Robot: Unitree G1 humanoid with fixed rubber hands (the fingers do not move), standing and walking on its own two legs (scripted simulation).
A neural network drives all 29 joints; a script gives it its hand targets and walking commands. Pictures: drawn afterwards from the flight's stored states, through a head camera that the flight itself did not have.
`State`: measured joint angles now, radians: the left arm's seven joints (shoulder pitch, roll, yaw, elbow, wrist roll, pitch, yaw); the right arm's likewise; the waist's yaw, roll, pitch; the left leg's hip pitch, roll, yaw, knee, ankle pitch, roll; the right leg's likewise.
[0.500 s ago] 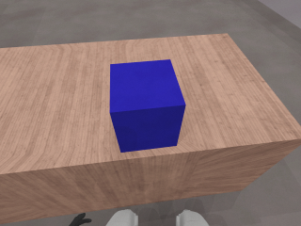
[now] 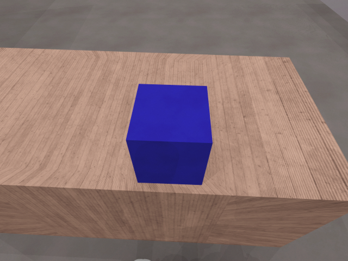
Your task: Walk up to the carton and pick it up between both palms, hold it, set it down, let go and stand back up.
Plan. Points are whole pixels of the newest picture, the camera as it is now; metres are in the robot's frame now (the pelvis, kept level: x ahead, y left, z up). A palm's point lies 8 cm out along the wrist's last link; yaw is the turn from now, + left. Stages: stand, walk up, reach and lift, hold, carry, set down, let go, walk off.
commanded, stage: walk up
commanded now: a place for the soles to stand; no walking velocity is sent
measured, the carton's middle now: (171, 135) +0.45 +0.02 -0.01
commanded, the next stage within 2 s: none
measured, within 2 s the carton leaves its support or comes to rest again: neither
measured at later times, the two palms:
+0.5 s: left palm out of the picture +0.08 +0.25 -0.14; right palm out of the picture +0.10 -0.26 -0.12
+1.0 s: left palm out of the picture -0.01 +0.23 -0.13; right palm (267, 260) +0.15 -0.21 -0.12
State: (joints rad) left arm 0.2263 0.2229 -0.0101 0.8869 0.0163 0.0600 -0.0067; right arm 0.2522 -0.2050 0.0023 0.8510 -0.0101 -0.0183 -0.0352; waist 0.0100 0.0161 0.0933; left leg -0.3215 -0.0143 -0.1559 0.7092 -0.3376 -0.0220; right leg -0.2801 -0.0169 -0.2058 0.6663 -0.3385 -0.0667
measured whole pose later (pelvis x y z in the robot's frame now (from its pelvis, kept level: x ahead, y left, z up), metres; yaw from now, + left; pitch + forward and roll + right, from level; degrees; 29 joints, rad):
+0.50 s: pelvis +0.01 -0.01 -0.01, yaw +6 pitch -2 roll -2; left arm 0.20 0.26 0.00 0.80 0.02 0.05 0.00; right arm 0.27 -0.23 0.00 0.80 -0.01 0.01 -0.05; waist 0.01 0.00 0.09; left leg -0.44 0.00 -0.10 0.97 -0.56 0.00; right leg -0.30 -0.03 -0.31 0.77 -0.43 -0.09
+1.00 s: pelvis +0.02 -0.01 +0.01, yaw +10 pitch -3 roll -1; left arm 0.29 0.23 -0.03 0.98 0.01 0.04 0.00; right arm 0.16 -0.18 0.05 0.96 0.00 -0.01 -0.03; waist 0.02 0.01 0.07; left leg -0.29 -0.02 -0.05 0.64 -0.31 0.02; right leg -0.16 -0.04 -0.33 0.56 -0.35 -0.06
